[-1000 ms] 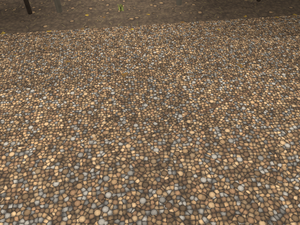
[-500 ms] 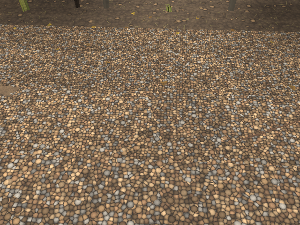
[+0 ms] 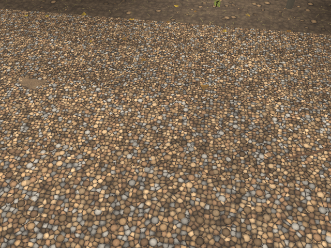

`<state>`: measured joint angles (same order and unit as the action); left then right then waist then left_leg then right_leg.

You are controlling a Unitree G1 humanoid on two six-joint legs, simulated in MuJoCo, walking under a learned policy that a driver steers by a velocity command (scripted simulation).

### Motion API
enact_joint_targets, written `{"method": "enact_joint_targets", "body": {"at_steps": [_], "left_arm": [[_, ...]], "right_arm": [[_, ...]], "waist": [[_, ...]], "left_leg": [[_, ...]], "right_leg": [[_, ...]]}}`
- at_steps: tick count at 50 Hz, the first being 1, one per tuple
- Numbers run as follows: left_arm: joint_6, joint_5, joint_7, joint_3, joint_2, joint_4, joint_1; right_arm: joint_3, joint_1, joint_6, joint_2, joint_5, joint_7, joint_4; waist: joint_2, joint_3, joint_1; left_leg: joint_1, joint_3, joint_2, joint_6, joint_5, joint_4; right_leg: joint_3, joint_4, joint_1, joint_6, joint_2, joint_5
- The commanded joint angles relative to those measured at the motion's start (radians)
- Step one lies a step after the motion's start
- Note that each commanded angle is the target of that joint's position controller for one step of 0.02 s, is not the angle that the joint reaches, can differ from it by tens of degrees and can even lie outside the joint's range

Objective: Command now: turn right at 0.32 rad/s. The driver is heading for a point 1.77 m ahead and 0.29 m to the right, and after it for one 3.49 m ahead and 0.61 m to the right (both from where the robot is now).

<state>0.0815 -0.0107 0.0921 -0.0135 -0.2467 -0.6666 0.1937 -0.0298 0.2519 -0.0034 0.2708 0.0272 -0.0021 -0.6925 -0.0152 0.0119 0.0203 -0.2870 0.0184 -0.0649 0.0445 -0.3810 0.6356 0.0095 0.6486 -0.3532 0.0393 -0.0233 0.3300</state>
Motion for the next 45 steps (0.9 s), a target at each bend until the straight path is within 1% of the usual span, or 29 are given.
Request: {"method": "enact_joint_targets", "body": {"at_steps": [1,3,5,6,7,8,9,11,12,15,18,20,22,24,25,26,27,28,29,30,32,34,37,39,41,42,43,44,45], "left_arm": [[0.034,0.006,-0.032,-0.080,-0.203,0.102,-0.001],[0.028,-0.002,-0.039,-0.076,-0.175,0.116,-0.025],[0.014,-0.014,-0.046,-0.072,-0.153,0.134,-0.046],[0.007,-0.024,-0.049,-0.064,-0.132,0.144,-0.060],[0.005,-0.050,-0.044,-0.051,-0.099,0.143,-0.070],[0.009,-0.076,-0.052,-0.057,-0.105,0.132,-0.063],[0.012,-0.074,-0.060,-0.063,-0.116,0.117,-0.033],[0.010,-0.080,-0.057,-0.069,-0.137,0.117,-0.024],[0.011,-0.071,-0.047,-0.067,-0.141,0.114,-0.026],[-0.007,-0.039,-0.015,-0.048,-0.104,0.106,-0.011],[-0.022,-0.035,-0.001,-0.044,-0.113,0.111,-0.001],[-0.023,-0.035,-0.003,-0.053,-0.130,0.096,0.033],[-0.013,-0.031,-0.006,-0.072,-0.148,0.091,0.060],[0.003,-0.024,-0.017,-0.110,-0.195,0.102,0.097],[0.014,-0.009,-0.044,-0.148,-0.339,0.118,0.153],[0.037,-0.026,-0.044,-0.145,-0.333,0.117,0.217],[0.060,-0.043,-0.049,-0.139,-0.277,0.078,0.229],[0.063,-0.035,-0.046,-0.126,-0.233,0.079,0.195],[0.052,-0.017,-0.045,-0.109,-0.197,0.088,0.165],[0.043,-0.005,-0.043,-0.100,-0.188,0.099,0.131],[0.027,-0.017,-0.048,-0.091,-0.185,0.144,0.052],[0.029,-0.024,-0.053,-0.075,-0.161,0.169,0.028],[0.026,0.005,-0.030,-0.031,-0.091,0.177,-0.013],[0.008,0.010,-0.009,-0.026,-0.122,0.147,0.028],[-0.010,0.024,0.011,-0.020,-0.145,0.135,0.015],[-0.009,0.041,0.015,-0.021,-0.154,0.134,0.004],[-0.011,0.044,0.014,-0.025,-0.171,0.122,0.016],[-0.012,0.035,-0.005,-0.053,-0.228,0.130,0.075],[-0.007,0.022,-0.025,-0.079,-0.277,0.117,0.115]], "right_arm": [[-0.043,-0.065,-0.018,0.124,-0.010,0.047,0.133],[-0.034,0.015,-0.027,0.102,-0.008,0.052,0.126],[-0.041,0.033,-0.036,0.124,-0.009,0.054,0.142],[-0.056,0.061,-0.043,0.168,-0.009,0.055,0.148],[-0.069,0.115,-0.057,0.205,0.004,0.053,0.134],[-0.064,0.128,-0.072,0.186,0.016,0.059,0.140],[-0.061,0.081,-0.081,0.168,0.016,0.057,0.145],[-0.053,-0.085,-0.081,0.150,0.008,0.050,0.182],[-0.050,-0.131,-0.085,0.147,0.000,0.056,0.195],[-0.072,-0.063,-0.076,0.208,0.022,0.079,0.172],[-0.096,-0.007,-0.070,0.259,0.034,0.067,0.134],[-0.100,-0.041,-0.068,0.255,0.030,0.053,0.134],[-0.094,-0.099,-0.062,0.241,0.033,0.042,0.128],[-0.066,-0.067,-0.056,0.158,0.044,0.030,0.097],[-0.038,-0.033,-0.064,0.058,0.044,0.037,0.161],[-0.034,-0.097,-0.091,0.091,0.033,0.038,0.181],[-0.040,-0.171,-0.092,0.113,0.016,0.041,0.167],[-0.057,-0.161,-0.093,0.167,0.007,0.054,0.154],[-0.067,-0.122,-0.092,0.198,0.025,0.061,0.131],[-0.055,-0.113,-0.089,0.177,0.038,0.061,0.130],[-0.040,-0.067,-0.078,0.162,0.036,0.044,0.099],[-0.029,-0.011,-0.063,0.140,0.025,0.011,0.054],[-0.006,0.072,-0.048,0.075,0.028,-0.055,-0.006],[0.003,0.071,-0.052,0.045,0.014,-0.091,-0.019],[0.001,0.059,-0.066,0.063,-0.014,-0.104,-0.011],[-0.006,0.024,-0.075,0.090,-0.025,-0.096,0.006],[-0.009,-0.001,-0.082,0.108,-0.029,-0.083,0.024],[-0.012,-0.075,-0.086,0.145,-0.025,-0.059,0.063],[-0.017,-0.112,-0.091,0.166,-0.008,-0.036,0.077]], "waist": [[0.117,-0.083,-0.024],[0.110,-0.084,0.003],[0.036,-0.077,0.007],[-0.056,-0.071,0.023],[-0.191,-0.063,0.063],[-0.130,-0.059,0.073],[-0.036,-0.036,0.032],[-0.061,-0.024,-0.020],[-0.068,-0.027,-0.032],[-0.059,-0.049,0.017],[-0.083,-0.039,0.048],[-0.097,-0.042,0.038],[-0.096,-0.047,0.005],[-0.026,-0.097,-0.018],[0.215,-0.193,0.008],[0.111,-0.182,-0.068],[0.097,-0.070,-0.088],[0.112,-0.057,-0.067],[0.115,-0.071,-0.036],[0.116,-0.053,-0.003],[0.090,-0.058,0.023],[0.081,-0.066,0.027],[0.051,-0.051,0.044],[0.056,-0.023,0.002],[0.054,-0.018,-0.005],[0.044,-0.027,-0.005],[0.064,-0.055,-0.016],[0.066,-0.083,-0.086],[0.097,-0.087,-0.114]], "left_leg": [[0.008,0.008,0.056,-0.050,0.082,-0.023],[0.070,0.003,0.058,-0.091,0.134,-0.075],[0.168,-0.035,-0.002,-0.178,0.281,-0.166],[0.257,-0.138,-0.113,-0.295,0.421,-0.251],[0.320,-0.311,-0.304,-0.459,0.616,-0.360],[0.295,-0.327,-0.399,-0.472,0.657,-0.397],[0.227,-0.240,-0.363,-0.407,0.627,-0.406],[0.142,-0.065,-0.250,-0.306,0.592,-0.410],[0.174,-0.035,-0.234,-0.270,0.579,-0.422],[0.290,0.036,-0.220,-0.254,0.598,-0.399],[0.337,0.002,-0.300,-0.282,0.625,-0.395],[0.349,0.001,-0.325,-0.278,0.550,-0.389],[0.282,0.033,-0.320,-0.232,0.404,-0.339],[0.140,0.118,-0.232,-0.119,0.152,-0.197],[-0.048,0.259,-0.045,0.014,-0.184,0.085],[-0.240,0.040,0.042,0.032,-0.342,0.183],[-0.340,-0.055,0.014,0.021,-0.285,0.271],[-0.353,-0.066,0.011,0.020,-0.256,0.371],[-0.329,-0.086,0.004,0.014,-0.231,0.426],[-0.288,-0.098,-0.003,0.011,-0.195,0.453],[-0.239,-0.090,0.008,0.016,-0.056,0.465],[-0.195,-0.077,0.009,0.034,0.057,0.487],[-0.103,-0.071,-0.051,0.092,0.136,0.352],[-0.047,-0.044,-0.062,0.115,0.146,0.243],[-0.022,-0.039,-0.056,0.110,0.230,0.121],[-0.053,-0.045,-0.059,0.092,0.279,0.011],[-0.069,-0.051,-0.056,0.070,0.292,-0.023],[-0.142,-0.054,-0.032,0.019,0.233,-0.021],[-0.229,-0.062,-0.035,-0.014,0.206,-0.016]], "right_leg": [[-0.328,-0.239,0.059,0.259,0.230,-0.323],[-0.339,-0.243,0.033,0.263,0.225,-0.295],[-0.244,-0.194,-0.065,0.185,0.145,-0.161],[-0.131,-0.085,-0.174,0.108,0.054,-0.036],[-0.001,0.164,-0.265,0.013,-0.049,0.130],[-0.031,0.427,-0.293,-0.026,0.015,0.345],[-0.045,0.543,-0.271,-0.045,0.041,0.322],[-0.018,0.595,-0.202,-0.078,0.038,0.205],[-0.023,0.522,-0.203,-0.086,0.048,0.162],[0.005,0.294,-0.169,-0.103,0.075,0.097],[0.012,0.085,-0.120,-0.089,0.096,0.083],[0.039,-0.045,-0.075,-0.058,0.082,0.010],[0.073,-0.198,0.047,0.006,0.041,-0.162],[0.038,-0.284,0.276,0.119,0.038,-0.452],[-0.288,-0.299,0.481,0.343,0.278,-0.936],[-0.488,-0.340,0.533,0.417,0.372,-0.721],[-0.413,-0.353,0.477,0.342,0.334,-0.620],[-0.365,-0.354,0.434,0.308,0.312,-0.637],[-0.339,-0.360,0.382,0.291,0.307,-0.662],[-0.320,-0.377,0.292,0.270,0.293,-0.658],[-0.266,-0.413,0.198,0.246,0.263,-0.598],[-0.211,-0.417,0.143,0.228,0.237,-0.567],[-0.127,-0.331,0.072,0.113,0.168,-0.465],[-0.156,-0.278,0.041,0.033,0.169,-0.333],[-0.205,-0.251,0.060,-0.028,0.181,-0.260],[-0.233,-0.231,0.127,-0.041,0.192,-0.270],[-0.265,-0.221,0.184,-0.049,0.203,-0.268],[-0.265,-0.226,0.272,-0.010,0.196,-0.222],[-0.319,-0.242,0.348,0.073,0.236,-0.214]]}}
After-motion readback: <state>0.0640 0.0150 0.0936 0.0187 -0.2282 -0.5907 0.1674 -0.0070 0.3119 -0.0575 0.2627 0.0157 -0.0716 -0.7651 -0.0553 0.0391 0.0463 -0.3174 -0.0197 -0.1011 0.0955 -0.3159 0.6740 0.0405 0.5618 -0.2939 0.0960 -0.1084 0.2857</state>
